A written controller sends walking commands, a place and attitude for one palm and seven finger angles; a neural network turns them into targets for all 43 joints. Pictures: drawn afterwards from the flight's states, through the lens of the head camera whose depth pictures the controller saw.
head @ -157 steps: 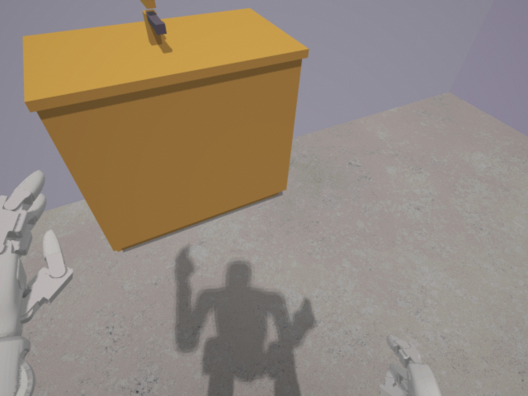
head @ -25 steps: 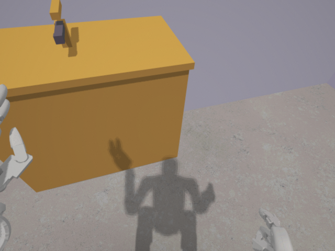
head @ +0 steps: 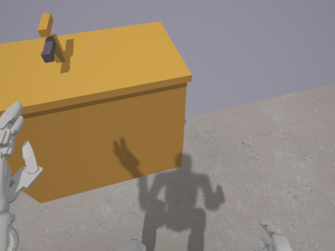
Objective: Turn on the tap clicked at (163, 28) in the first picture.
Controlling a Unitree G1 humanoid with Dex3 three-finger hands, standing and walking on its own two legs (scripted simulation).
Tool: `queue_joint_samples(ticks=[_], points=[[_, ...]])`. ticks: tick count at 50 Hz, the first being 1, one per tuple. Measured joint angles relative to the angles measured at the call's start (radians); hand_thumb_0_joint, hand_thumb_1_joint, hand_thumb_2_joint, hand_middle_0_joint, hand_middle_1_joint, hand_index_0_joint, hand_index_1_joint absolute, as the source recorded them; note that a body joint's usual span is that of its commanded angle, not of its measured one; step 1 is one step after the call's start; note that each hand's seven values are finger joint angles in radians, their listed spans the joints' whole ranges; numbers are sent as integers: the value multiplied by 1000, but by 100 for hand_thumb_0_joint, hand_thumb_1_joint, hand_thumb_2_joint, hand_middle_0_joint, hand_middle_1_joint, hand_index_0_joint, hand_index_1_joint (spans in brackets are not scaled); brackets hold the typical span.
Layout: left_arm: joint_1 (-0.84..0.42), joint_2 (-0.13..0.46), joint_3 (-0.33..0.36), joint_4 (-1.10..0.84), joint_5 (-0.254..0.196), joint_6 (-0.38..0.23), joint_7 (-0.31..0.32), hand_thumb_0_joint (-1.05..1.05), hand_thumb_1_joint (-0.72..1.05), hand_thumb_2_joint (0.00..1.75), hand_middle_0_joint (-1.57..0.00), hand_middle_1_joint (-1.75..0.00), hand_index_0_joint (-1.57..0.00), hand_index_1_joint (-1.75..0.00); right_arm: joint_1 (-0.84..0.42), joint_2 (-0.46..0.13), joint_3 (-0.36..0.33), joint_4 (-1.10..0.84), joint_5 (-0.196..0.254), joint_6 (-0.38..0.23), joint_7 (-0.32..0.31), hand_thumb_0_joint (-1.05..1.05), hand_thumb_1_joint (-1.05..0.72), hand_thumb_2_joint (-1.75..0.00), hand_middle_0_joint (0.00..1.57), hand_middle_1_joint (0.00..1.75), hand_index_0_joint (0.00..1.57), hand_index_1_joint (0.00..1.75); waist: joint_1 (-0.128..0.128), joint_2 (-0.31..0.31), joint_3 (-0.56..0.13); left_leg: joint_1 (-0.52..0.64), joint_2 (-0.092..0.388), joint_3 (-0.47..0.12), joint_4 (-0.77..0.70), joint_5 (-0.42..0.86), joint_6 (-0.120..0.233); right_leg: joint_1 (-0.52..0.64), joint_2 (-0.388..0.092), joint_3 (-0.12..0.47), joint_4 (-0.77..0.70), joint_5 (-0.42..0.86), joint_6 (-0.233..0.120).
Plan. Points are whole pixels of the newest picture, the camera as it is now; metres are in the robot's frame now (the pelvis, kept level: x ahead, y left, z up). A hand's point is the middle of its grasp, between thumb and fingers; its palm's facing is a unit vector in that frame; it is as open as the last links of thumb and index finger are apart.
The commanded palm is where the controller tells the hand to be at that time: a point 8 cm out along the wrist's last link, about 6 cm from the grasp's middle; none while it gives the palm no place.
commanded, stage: take the last steps up to it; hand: left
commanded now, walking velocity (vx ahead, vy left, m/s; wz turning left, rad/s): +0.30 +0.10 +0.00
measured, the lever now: (47, 56) +0.65 +0.43 +0.12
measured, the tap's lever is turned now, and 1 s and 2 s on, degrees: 0 0 0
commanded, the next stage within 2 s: come to a stop and stand still in 0.94 s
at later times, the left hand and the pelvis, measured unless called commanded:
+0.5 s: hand (60, 124) +0.31 +0.23 +0.17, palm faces +0.43 -0.77 -0.47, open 7.4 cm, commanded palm +0.26 +0.27 +0.18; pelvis +0.10 -0.01 -0.02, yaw +0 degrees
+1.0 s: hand (66, 96) +0.40 +0.25 +0.17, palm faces +0.41 -0.82 -0.39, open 7.4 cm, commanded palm +0.34 +0.29 +0.18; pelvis +0.18 +0.01 -0.01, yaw -1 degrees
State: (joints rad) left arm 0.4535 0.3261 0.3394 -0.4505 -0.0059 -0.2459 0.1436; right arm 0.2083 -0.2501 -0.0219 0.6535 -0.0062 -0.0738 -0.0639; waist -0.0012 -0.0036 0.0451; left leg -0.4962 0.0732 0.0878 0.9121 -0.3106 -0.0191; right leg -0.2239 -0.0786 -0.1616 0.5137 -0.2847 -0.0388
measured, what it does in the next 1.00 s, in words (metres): walks ahead: left foot, then right foot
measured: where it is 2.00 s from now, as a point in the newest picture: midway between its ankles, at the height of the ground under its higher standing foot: outside the picture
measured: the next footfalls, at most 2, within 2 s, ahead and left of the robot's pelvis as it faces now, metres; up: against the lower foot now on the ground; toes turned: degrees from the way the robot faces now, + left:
left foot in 0.14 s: +0.14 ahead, +0.15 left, +0.00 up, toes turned +7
right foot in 0.44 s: +0.17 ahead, -0.10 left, +0.00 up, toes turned -10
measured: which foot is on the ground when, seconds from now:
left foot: up 0.00-0.12, down 0.14-0.46, up 0.48-0.80, down 0.82-1.00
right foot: down 0.00-0.14, up 0.16-0.42, down 0.44-0.82, up 0.84-1.00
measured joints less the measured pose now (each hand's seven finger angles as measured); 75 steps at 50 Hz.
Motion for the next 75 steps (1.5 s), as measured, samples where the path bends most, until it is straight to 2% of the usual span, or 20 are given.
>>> queue_joint_samples(ticks=[7, 11, 14, 18, 22, 24, 26, 28, 30, 35, 41, 44, 47, 50, 55, 59, 63, 66, 69, 75], points=[[34, 45, 23, -109, -10, -6, 22, 1, 88, 90, -21, -30, -22, -30, 26, -26, -29, -77, 4, -17, -11, 1, -91, -90, 19, 30, 20, 30, 15, -22, -8, 178, -12, 62, -397, 94, 28, 20, 1, 25, 93, -96, 36], [-55, 64, 41, -25, -14, -14, 24, 1, 88, 90, -21, -30, -22, -30, -12, 30, -21, -63, 10, -18, -14, 1, -91, -90, 19, 30, 20, 30, 2, -46, -9, 166, -26, 68, -310, 73, 42, -122, 12, 106, 478, -243, 42], [-62, 54, 39, -4, -15, 12, 16, 1, 89, 90, -21, -30, -21, -30, -18, 80, 11, -51, 13, -29, -1, 1, -91, -90, 19, 30, 20, 30, -10, -38, -23, 182, -20, 60, -336, 67, 41, -226, 15, 101, 605, -201, 53], [-1, 38, 25, -54, -16, 8, 7, 1, 89, 90, -20, -30, -21, -30, 6, 123, 47, -43, 8, -52, 10, 1, -91, -90, 20, 30, 20, 30, -5, -12, -28, 211, -6, 54, -377, 71, 26, -244, 0, 66, 436, -135, 65], [27, 58, 31, -56, -10, 2, 9, 1, 89, 90, -21, -30, -21, -30, 38, 131, 66, -33, 4, -57, 5, 1, -91, -90, 20, 30, 20, 30, 15, 19, -25, 216, 9, 41, -330, 24, 0, -138, 14, 25, 153, -82, 70], [4, 53, 29, -28, -1, 4, 11, 1, 89, 90, -21, -30, -21, -30, 38, 113, 63, -17, 5, -47, 3, 1, -90, -90, 20, 30, 20, 30, 23, 46, -21, 182, 18, 18, -215, -68, 12, -121, 27, 9, 133, 9, 16], [-31, 29, 16, 6, -5, 12, 7, 1, 88, 90, -21, -30, -22, -30, 24, 87, 52, 23, 3, -32, 7, 1, -90, -90, 20, 30, 20, 30, 33, 52, -14, 114, -13, -22, -10, -130, 11, -114, 23, 6, 158, -23, -14], [-47, 4, 11, 29, -8, 12, 3, 1, 88, 90, -21, -30, -22, -30, 9, 61, 42, 48, 2, -20, 11, 1, -91, -90, 20, 30, 20, 30, 32, 46, -6, 50, -34, -38, 157, -112, 0, -85, 18, 6, 131, -36, -19], [-43, -8, 12, 32, -5, 8, 2, 1, 88, 90, -21, -30, -22, -30, -1, 40, 32, 49, 3, -10, 10, 1, -91, -90, 20, 30, 20, 30, 23, 33, 2, 13, -35, -32, 190, -86, -6, -55, 15, 6, 85, -20, -11], [15, 16, 17, -25, -3, -10, 5, 1, 88, 90, -21, -30, -22, -30, -6, 7, 0, -11, -1, -5, 4, 1, -91, -90, 20, 30, 20, 30, -5, -12, 18, 45, -19, 17, -95, -17, 1, -8, 6, 10, 16, -5, -5], [43, 54, 26, -107, -10, -11, 18, 1, 88, 90, -21, -30, -22, -30, 8, -20, -31, -72, 4, -10, -7, 1, -91, -90, 19, 30, 20, 30, 3, -25, 10, 186, -33, 54, -395, 126, 27, 2, 10, 21, 108, -88, 24], [-11, 69, 39, -55, -16, -15, 19, 1, 88, 90, -21, -30, -22, -30, -10, 12, -30, -68, 9, -7, -12, 1, -91, -90, 19, 30, 20, 30, 7, -48, 2, 176, -44, 69, -330, 88, 51, -69, 7, 83, 310, -221, 37], [-39, 58, 38, -12, -18, 8, 16, 1, 88, 90, -21, -30, -22, -30, -20, 51, -7, -60, 11, -21, -3, 1, -91, -90, 19, 30, 19, 30, -5, -26, -9, 181, -34, 52, -337, 73, 53, -142, 27, 93, 452, -242, 50], [-17, 42, 28, -35, -19, 24, 12, 1, 89, 90, -21, -30, -21, -30, -13, 86, 24, -58, 10, -37, 10, 1, -91, -90, 19, 30, 20, 30, -3, -11, -14, 193, -27, 46, -365, 83, 46, -162, 23, 74, 397, -192, 60], [26, 51, 21, -63, -17, 27, 12, 1, 89, 90, -21, -30, -21, -30, 10, 115, 64, -52, 4, -45, 11, 1, -91, -90, 20, 30, 20, 30, 14, 12, -13, 188, -22, 38, -340, 59, 24, -72, 34, 38, 104, -86, 65], [-2, 21, 6, -17, -20, 44, 11, 1, 88, 90, -21, -30, -21, -30, 6, 91, 66, -13, 4, -19, 16, 1, -91, -90, 20, 30, 20, 30, 29, 51, -10, 162, -24, -1, -223, -52, 3, -58, 52, 28, 96, -24, -8], [-21, -3, -2, 2, -18, 56, 18, 1, 88, 90, -21, -30, -22, -30, -10, 60, 59, 3, 5, 2, 14, 1, -91, -90, 20, 30, 20, 30, 19, 20, 4, 131, -64, -22, -85, -129, -13, -38, 32, 41, 59, -20, -12], [-2, 7, 1, -24, -11, 55, 19, 1, 88, 90, -21, -30, -22, -30, -24, 38, 48, -26, 1, 14, 2, 1, -91, -90, 20, 30, 20, 30, -1, -2, 20, 159, -65, -15, -185, -84, -14, -30, 26, 42, 38, -6, -5], [34, 25, 3, -76, -12, 56, 20, 1, 88, 90, -21, -30, -22, -30, -30, 14, 27, -67, 0, 23, -7, 1, -91, -90, 20, 30, 20, 30, -14, 0, 29, 214, -53, -17, -349, 77, -13, -36, 41, 36, 52, -13, 3], [45, 71, 17, -87, -18, 53, 16, 1, 88, 90, -21, -30, -22, -30, -27, 31, 9, -92, -3, 13, -14, 1, -91, -90, 19, 30, 20, 30, 8, -44, 15, 232, -56, 9, -396, 62, 32, -56, 50, 86, 106, -95, 39]])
